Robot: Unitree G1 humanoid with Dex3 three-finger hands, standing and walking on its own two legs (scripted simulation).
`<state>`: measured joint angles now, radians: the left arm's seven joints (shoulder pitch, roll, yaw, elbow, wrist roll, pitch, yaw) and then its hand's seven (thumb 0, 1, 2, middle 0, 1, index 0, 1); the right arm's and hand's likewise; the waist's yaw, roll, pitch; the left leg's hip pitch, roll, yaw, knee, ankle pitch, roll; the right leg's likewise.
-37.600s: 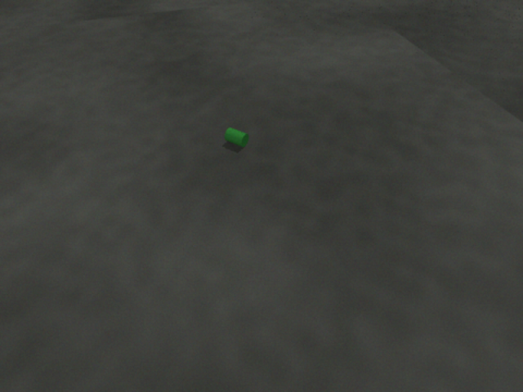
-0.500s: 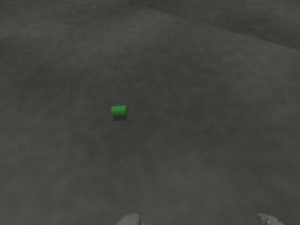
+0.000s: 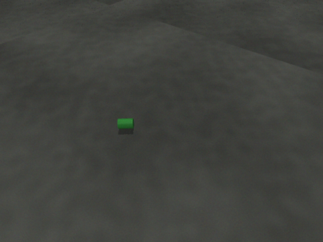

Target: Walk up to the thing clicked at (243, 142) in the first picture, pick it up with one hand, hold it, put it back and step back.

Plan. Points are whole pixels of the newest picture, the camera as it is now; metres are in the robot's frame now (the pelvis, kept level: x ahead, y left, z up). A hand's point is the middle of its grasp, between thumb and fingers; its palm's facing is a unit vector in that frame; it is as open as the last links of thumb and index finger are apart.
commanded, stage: step back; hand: left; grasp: from above
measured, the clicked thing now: (125, 123) +1.12 +0.29 -0.72
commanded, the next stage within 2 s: stand in 0.52 s
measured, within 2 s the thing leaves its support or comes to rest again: neither
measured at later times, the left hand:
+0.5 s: hand out of the picture +0.13 +0.29 -0.16, palm faces +0.02 -0.93 -0.37, open 7.4 cm
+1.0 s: hand out of the picture +0.15 +0.28 -0.14, palm faces -0.02 -0.94 -0.34, open 7.4 cm
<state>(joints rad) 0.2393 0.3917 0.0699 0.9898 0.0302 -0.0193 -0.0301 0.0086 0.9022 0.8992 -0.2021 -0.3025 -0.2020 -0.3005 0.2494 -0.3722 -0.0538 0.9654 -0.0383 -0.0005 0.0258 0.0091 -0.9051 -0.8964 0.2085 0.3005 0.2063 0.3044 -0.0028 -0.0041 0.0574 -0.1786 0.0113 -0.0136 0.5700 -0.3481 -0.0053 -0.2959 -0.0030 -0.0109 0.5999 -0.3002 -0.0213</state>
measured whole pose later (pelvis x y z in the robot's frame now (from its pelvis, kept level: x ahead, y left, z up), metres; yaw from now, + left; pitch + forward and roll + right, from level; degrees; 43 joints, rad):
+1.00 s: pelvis +0.07 +0.02 +0.02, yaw +0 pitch -3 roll +0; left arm 0.10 0.35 0.00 1.13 0.01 -0.03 -0.01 0.01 0.90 0.90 -0.20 -0.30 -0.20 -0.30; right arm 0.08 -0.35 -0.01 1.14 0.00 -0.01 0.02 0.01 -0.91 -0.90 0.21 0.30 0.20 0.30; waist -0.01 0.01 0.05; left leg -0.17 0.03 0.03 0.35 -0.13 -0.01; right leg -0.07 -0.02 0.00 0.34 -0.23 0.02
